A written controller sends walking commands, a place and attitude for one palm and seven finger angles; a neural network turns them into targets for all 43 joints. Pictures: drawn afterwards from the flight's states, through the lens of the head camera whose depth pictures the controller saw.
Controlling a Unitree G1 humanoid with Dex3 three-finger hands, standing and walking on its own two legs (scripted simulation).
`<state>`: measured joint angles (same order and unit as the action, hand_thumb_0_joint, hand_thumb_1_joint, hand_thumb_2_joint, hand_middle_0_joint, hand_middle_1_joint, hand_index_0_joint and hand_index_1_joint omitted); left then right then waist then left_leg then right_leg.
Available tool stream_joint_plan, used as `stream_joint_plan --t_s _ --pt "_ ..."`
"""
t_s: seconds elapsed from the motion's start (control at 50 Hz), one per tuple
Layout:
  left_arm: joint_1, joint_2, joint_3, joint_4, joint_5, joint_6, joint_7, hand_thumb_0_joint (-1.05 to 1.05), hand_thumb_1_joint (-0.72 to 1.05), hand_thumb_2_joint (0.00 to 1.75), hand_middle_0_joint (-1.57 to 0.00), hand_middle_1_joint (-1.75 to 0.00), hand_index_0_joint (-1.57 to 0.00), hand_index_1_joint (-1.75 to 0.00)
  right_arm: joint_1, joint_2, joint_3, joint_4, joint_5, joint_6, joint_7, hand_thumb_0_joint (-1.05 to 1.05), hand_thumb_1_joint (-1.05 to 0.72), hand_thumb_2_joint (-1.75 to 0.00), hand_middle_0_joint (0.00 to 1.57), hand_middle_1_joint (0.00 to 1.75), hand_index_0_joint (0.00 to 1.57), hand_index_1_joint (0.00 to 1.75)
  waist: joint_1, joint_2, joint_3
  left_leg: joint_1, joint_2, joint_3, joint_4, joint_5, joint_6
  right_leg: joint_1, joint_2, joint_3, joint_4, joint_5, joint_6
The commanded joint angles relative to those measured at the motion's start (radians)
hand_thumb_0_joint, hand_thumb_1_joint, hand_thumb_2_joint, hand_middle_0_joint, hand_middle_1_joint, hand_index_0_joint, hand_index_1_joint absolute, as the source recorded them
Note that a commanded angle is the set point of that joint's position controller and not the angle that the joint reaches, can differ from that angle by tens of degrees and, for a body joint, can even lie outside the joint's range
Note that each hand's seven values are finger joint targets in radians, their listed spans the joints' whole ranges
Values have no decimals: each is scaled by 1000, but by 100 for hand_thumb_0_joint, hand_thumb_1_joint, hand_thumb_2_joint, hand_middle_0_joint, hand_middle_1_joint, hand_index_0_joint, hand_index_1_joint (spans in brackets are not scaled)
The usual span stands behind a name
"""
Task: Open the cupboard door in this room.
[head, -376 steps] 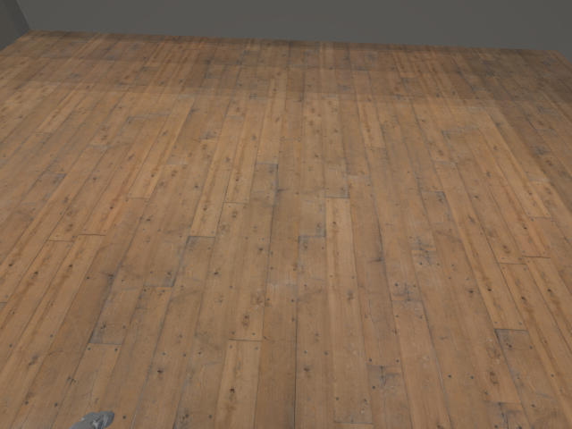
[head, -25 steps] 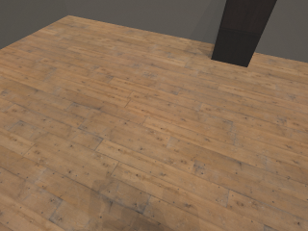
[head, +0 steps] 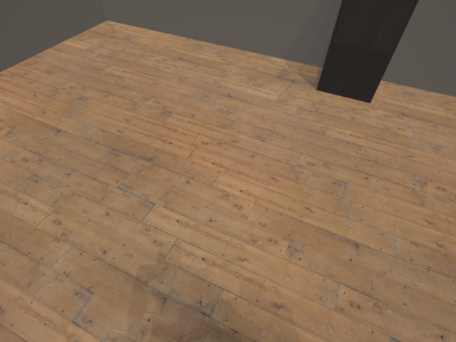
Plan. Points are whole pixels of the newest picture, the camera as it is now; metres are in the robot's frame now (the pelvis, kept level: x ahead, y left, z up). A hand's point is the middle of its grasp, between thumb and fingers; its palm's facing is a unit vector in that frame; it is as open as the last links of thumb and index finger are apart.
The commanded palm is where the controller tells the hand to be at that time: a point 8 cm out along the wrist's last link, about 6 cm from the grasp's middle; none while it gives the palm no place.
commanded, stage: stand and wait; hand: left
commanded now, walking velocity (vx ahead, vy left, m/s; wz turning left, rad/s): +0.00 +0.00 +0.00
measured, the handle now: out of the picture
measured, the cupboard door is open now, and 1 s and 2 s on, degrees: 0 0 0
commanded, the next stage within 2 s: turn or walk to find it in 1.00 s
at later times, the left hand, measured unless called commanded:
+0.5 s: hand out of the picture +0.09 +0.25 -0.15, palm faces -0.01 -0.94 -0.33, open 7.3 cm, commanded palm none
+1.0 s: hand out of the picture +0.10 +0.24 -0.15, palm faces +0.00 -0.94 -0.33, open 7.3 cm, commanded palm none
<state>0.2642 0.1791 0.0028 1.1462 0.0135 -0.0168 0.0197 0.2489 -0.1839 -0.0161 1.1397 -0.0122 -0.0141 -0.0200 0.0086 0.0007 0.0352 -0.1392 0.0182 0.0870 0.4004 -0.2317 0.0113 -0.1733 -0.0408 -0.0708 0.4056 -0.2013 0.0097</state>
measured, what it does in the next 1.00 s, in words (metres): stands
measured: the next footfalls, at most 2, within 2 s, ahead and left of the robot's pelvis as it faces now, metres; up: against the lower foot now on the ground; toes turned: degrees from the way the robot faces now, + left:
none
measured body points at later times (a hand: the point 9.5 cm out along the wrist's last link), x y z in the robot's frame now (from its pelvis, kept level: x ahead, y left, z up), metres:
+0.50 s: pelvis +0.01 +0.00 +0.00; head +0.02 +0.00 +0.45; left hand +0.10 +0.30 -0.13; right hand +0.09 -0.30 -0.13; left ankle -0.01 +0.11 -0.74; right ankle +0.01 -0.12 -0.74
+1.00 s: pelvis +0.04 -0.01 +0.01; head +0.05 -0.01 +0.45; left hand +0.10 +0.29 -0.13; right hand +0.13 -0.30 -0.13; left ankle -0.01 +0.11 -0.74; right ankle +0.01 -0.12 -0.74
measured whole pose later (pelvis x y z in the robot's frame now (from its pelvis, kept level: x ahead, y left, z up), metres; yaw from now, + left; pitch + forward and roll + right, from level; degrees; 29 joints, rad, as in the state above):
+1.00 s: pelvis +0.04 -0.01 +0.01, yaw +1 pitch -1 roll +0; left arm 0.12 0.33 0.00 1.13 0.01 -0.02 -0.01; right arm 0.11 -0.34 0.01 1.11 -0.01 -0.01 0.00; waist 0.01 0.01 0.04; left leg -0.05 0.02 0.07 0.29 -0.22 0.00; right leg -0.08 -0.03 -0.09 0.30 -0.20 0.01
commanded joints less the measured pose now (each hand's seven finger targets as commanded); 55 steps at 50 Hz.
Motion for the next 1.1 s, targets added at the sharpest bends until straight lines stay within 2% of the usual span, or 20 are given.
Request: stream_joint_plan --t_s 0.0,0.18,0.24,0.5,0.58,0.74,0.84,1.0,1.04,1.08 --pt "2 167 30 -48 1 -14 8 0 90 90 -20 -30 -20 -30 12 -169 -27 -38 4 -22 -8 0 -90 -90 20 30 20 30 -2 -3 30 -31 114 -117 -110 61 16 -10 -89 94 -85 51 -27" --pt "-96 262 41 -72 1 -16 -3 0 90 90 -20 -30 -20 -30 -64 -258 -30 -55 2 -26 0 0 -90 -90 20 30 20 30 1 1 6 -25 124 -132 -138 70 14 28 -98 99 -102 61 -29" --pt "-127 289 43 -79 0 -19 -7 0 90 90 -20 -30 -20 -30 -88 -287 -29 -61 1 -28 3 0 -90 -90 20 30 20 30 -2 -5 -25 -2 127 -133 -135 113 11 47 -103 99 -104 97 -30" --pt "-194 359 34 -89 -2 -20 -13 0 90 90 -20 -30 -20 -30 -174 -364 -18 -83 1 -26 9 0 -90 -90 20 30 20 30 -5 1 -60 60 137 -128 -144 215 3 79 -117 96 -126 194 -25" --pt "-201 367 33 -86 -2 -18 -14 0 90 90 -20 -30 -20 -30 -181 -371 -14 -86 2 -26 8 0 -90 -90 20 30 20 30 -5 5 -65 65 138 -128 -150 235 1 91 -117 91 -128 202 -25" --pt "-192 370 34 -83 -4 -21 -12 0 90 90 -20 -30 -20 -30 -180 -378 -14 -87 3 -29 2 0 -90 -90 20 30 20 30 -7 0 -108 114 142 -120 -129 350 1 122 -123 82 -114 313 -29" --pt "-186 369 35 -82 -5 -21 -10 0 90 90 -20 -30 -20 -30 -179 -376 -15 -88 4 -27 0 0 -90 -90 20 30 20 30 -5 -8 -86 111 142 -118 -128 345 1 118 -123 81 -117 323 -30" --pt "-179 367 37 -83 -5 -21 -8 0 90 90 -20 -30 -20 -30 -166 -370 -17 -84 4 -27 -2 0 -90 -90 20 30 20 30 -6 1 -91 108 140 -120 -125 362 1 136 -125 75 -111 336 -31" --pt "-173 349 39 -85 -6 -14 -6 0 90 90 -20 -30 -20 -30 -156 -349 -14 -84 4 -22 0 0 -90 -90 20 30 20 30 -4 1 -86 89 136 -122 -111 374 -1 137 -130 59 -90 327 -24" --pt "-153 308 34 -85 -7 0 0 0 90 90 -20 -30 -20 -30 -132 -303 -7 -85 2 -10 2 0 -90 -90 20 30 20 30 -3 10 -82 58 132 -121 -81 391 -8 133 -134 39 -55 321 -14"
